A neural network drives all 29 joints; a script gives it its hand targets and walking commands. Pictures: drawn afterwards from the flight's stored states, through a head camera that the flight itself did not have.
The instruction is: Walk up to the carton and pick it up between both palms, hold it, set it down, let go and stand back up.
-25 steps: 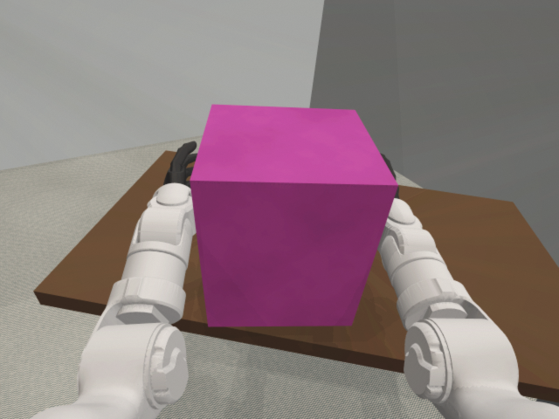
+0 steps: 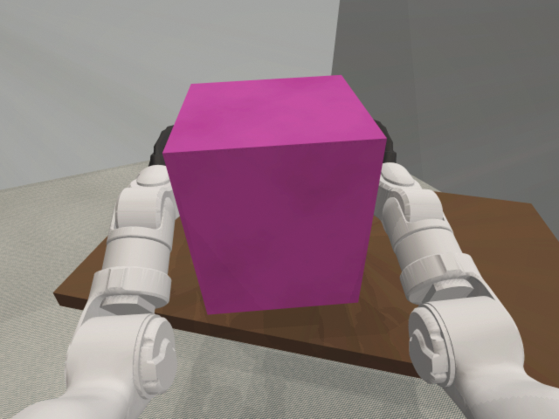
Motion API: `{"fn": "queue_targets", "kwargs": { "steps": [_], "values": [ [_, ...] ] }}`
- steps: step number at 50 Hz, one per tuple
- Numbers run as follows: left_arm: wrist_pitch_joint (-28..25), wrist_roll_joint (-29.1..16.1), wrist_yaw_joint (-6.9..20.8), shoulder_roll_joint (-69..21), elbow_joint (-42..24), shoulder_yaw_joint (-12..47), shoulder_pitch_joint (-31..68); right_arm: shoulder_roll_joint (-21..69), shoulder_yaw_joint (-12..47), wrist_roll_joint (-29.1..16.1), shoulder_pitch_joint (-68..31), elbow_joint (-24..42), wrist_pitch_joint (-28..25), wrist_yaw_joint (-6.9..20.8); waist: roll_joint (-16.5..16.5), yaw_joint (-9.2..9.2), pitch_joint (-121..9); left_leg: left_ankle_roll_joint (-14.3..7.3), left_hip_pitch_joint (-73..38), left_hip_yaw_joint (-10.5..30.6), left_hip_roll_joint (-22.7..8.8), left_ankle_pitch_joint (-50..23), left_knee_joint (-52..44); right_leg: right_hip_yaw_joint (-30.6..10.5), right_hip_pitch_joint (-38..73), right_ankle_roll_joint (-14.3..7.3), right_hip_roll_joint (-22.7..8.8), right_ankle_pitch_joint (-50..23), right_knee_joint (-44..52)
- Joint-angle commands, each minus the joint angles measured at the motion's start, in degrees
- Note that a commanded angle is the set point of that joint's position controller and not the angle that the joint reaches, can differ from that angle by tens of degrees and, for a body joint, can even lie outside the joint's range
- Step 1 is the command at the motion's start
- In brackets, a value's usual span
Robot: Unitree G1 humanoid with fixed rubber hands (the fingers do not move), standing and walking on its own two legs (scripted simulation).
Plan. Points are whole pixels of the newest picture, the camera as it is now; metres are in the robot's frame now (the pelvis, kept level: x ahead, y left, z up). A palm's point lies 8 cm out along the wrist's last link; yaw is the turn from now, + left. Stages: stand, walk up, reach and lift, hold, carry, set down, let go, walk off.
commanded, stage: reach and lift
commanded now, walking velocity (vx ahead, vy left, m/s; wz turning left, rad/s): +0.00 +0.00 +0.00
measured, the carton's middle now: (275, 193) +0.38 -0.01 +0.22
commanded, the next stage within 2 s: hold in 0.82 s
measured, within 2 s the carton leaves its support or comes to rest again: neither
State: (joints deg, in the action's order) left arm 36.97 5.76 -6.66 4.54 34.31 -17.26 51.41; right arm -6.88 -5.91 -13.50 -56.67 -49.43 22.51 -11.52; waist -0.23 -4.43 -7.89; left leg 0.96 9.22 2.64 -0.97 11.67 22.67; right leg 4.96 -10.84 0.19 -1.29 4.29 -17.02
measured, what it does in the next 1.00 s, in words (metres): stands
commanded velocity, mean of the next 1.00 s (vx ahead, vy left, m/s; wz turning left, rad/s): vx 0.00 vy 0.00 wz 0.00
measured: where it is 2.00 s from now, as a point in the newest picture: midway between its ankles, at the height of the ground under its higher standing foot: outside the picture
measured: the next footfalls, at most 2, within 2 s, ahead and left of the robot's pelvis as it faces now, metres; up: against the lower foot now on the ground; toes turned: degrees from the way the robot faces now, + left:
none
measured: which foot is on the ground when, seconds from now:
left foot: down 0.00-1.00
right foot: down 0.00-1.00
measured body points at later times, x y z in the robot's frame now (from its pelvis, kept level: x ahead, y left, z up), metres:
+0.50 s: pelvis +0.01 +0.01 +0.00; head -0.07 +0.02 +0.44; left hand +0.42 +0.13 +0.26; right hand +0.40 -0.17 +0.27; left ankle +0.01 +0.13 -0.75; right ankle +0.05 -0.12 -0.75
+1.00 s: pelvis +0.01 +0.00 +0.00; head -0.08 +0.01 +0.44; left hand +0.40 +0.15 +0.28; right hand +0.40 -0.15 +0.30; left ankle +0.01 +0.13 -0.75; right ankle +0.05 -0.12 -0.75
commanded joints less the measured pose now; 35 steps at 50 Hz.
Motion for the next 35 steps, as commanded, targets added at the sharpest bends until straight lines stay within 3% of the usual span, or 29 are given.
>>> {"fn": "queue_targets", "kwargs": {
  "steps": [1, 2, 4, 5, 6, 8, 10, 12, 14, 18, 19, 20, 21, 24, 25, 27, 29, 31, 32, 35],
  "values": [
    [-4.4, -8.2, 9.7, -38.3, -16.3, 24.1, 56.3, 42.6, 17.9, -8.9, -54.0, 21.3, 0.5, 5.8, -2.4, -2.01, -29.3, 1.2, 1.5, 0.0, 4.2, -10.3, -3.7, -2.8, 22.3, 2.0, 4.6, -9.1, -1.1],
    [-4.3, -9.4, 9.5, -38.9, -19.4, 26.1, 57.0, 43.1, 18.6, -9.8, -52.3, 21.1, 1.0, 5.7, -2.7, -3.49, -29.9, 1.6, -0.5, 0.4, 4.0, -12.5, -2.9, -3.1, 21.8, 1.7, 4.7, -11.5, -1.3],
    [-3.3, -8.5, 9.5, -38.3, -18.0, 25.2, 57.3, 41.5, 17.5, -10.1, -51.5, 20.3, 2.0, 5.8, -4.0, -3.31, -25.1, 2.0, 1.2, 0.2, 3.9, -11.7, -3.2, -2.6, 19.7, 1.1, 5.0, -8.3, -0.7],
    [-3.0, -8.7, 9.6, -38.4, -18.9, 25.0, 58.7, 42.1, 17.6, -10.3, -52.2, 19.4, 2.7, 5.8, -4.3, -4.07, -25.3, 2.1, 0.9, 0.4, 3.7, -9.8, -3.4, -2.4, 19.8, 1.2, 5.2, -7.1, -0.7],
    [-2.3, -7.3, 10.0, -37.4, -15.9, 23.2, 56.9, 40.5, 16.3, -10.0, -50.4, 17.6, 3.4, 5.8, -4.2, -3.27, -21.9, 1.7, 2.3, -0.3, 4.0, -8.1, -4.0, -2.8, 19.8, 1.4, 4.8, -5.7, 0.1],
    [-2.0, -7.7, 10.1, -38.9, -16.4, 23.3, 58.2, 40.4, 16.9, -10.7, -56.2, 21.5, 3.0, 6.2, -4.4, -2.55, -24.4, 1.6, 2.7, 0.5, 3.3, -7.2, -4.7, -2.2, 20.0, 1.4, 5.5, -3.8, -0.5],
    [-1.9, -8.7, 9.5, -39.1, -17.5, 23.7, 58.7, 42.1, 18.3, -11.3, -55.8, 21.3, 3.3, 6.4, -3.5, -2.22, -24.4, 1.9, 1.3, 0.2, 3.5, -10.1, -4.0, -2.0, 19.5, 1.1, 5.5, -6.6, -1.1],
    [-1.9, -10.4, 8.7, -41.1, -19.5, 26.8, 61.3, 40.4, 17.5, -12.8, -57.2, 22.2, 3.2, 6.9, -6.0, -3.04, -26.7, 2.7, 0.2, 1.2, 2.7, -11.3, -3.2, -1.9, 17.3, 0.7, 6.4, -5.6, -1.4],
    [-1.6, -10.5, 8.0, -41.2, -20.3, 27.0, 60.1, 40.8, 19.0, -14.0, -57.7, 24.1, 3.3, 7.1, -6.4, -2.07, -29.0, 3.0, -2.4, 1.4, 2.8, -15.6, -1.8, -2.0, 17.0, 0.4, 6.4, -8.7, -1.6],
    [-0.4, -9.9, 7.8, -38.3, -20.2, 24.9, 60.3, 41.4, 19.7, -15.2, -57.6, 22.5, 5.2, 6.9, -3.6, -0.60, -28.3, 2.1, -0.7, 1.1, 3.2, -14.0, -2.2, -3.0, 18.3, 0.8, 6.2, -8.2, -0.9],
    [0.1, -9.0, 8.0, -38.2, -18.6, 23.5, 59.5, 40.1, 18.2, -14.8, -55.3, 19.6, 6.0, 6.9, -4.4, -0.97, -24.1, 2.5, 0.7, 0.9, 3.0, -11.9, -3.0, -3.0, 18.4, 0.7, 6.3, -5.7, -0.6],
    [0.4, -9.1, 8.1, -38.1, -20.0, 23.6, 59.3, 40.5, 19.7, -15.8, -57.5, 22.2, 5.7, 7.0, -3.5, -0.13, -26.7, 2.2, 0.3, 0.4, 3.1, -13.6, -2.6, -3.1, 19.8, 0.8, 6.4, -7.6, -0.9],
    [1.0, -8.6, 8.4, -37.1, -18.8, 22.4, 57.4, 40.1, 19.6, -16.2, -54.9, 20.8, 6.6, 6.7, -2.7, -0.39, -24.7, 1.9, 0.2, 0.5, 3.4, -13.8, -2.4, -3.3, 20.3, 1.0, 6.4, -8.8, -0.8],
    [0.9, -9.9, 8.4, -37.3, -22.8, 24.2, 58.2, 42.3, 22.2, -18.6, -56.5, 26.4, 6.7, 6.1, -2.1, -0.05, -30.4, 2.3, -0.3, 0.4, 3.7, -19.1, -0.7, -4.0, 22.1, 1.5, 6.4, -15.9, -2.1],
    [0.7, -11.0, 8.4, -37.0, -24.7, 25.2, 61.3, 42.6, 22.2, -19.0, -57.4, 26.3, 7.2, 5.8, -2.5, -0.61, -33.5, 2.2, -0.5, 0.5, 4.0, -19.1, -0.3, -4.1, 22.9, 1.5, 6.3, -16.5, -2.6],
    [1.7, -10.0, 8.5, -35.8, -22.8, 23.3, 59.2, 41.9, 22.9, -18.9, -57.7, 26.7, 8.4, 5.4, -0.3, 0.56, -30.0, 1.6, 0.5, 0.5, 3.8, -18.0, -1.2, -4.0, 22.9, 2.0, 6.4, -16.0, -2.1],
    [2.9, -8.8, 9.4, -33.8, -22.0, 21.6, 56.0, 41.2, 22.1, -19.0, -53.4, 25.8, 9.7, 4.5, 0.2, 0.00, -27.8, 1.6, 1.3, 0.0, 4.2, -17.4, -1.5, -4.5, 24.6, 2.3, 5.9, -17.9, -2.0],
    [3.9, -8.0, 10.0, -32.3, -21.8, 20.9, 56.8, 40.7, 21.6, -18.8, -53.7, 24.8, 10.6, 4.1, -0.6, 0.66, -24.7, 2.0, 1.0, -0.1, 4.2, -15.6, -2.1, -4.4, 23.8, 2.3, 5.9, -15.7, -1.2],
    [4.1, -8.0, 10.2, -32.6, -22.1, 21.2, 57.3, 40.8, 21.6, -18.7, -54.1, 24.5, 10.9, 4.0, 0.8, -0.03, -25.1, 1.7, 0.8, -0.4, 4.2, -14.0, -2.4, -4.3, 23.5, 2.5, 6.0, -14.2, -1.0],
    [3.9, -9.6, 10.6, -33.2, -22.4, 21.5, 59.4, 41.9, 21.7, -19.5, -57.5, 29.1, 11.0, 3.6, 0.8, -0.13, -28.4, 1.2, 1.3, -0.4, 4.5, -14.5, -2.1, -4.5, 23.6, 2.7, 5.7, -16.1, -1.7]
  ]
}}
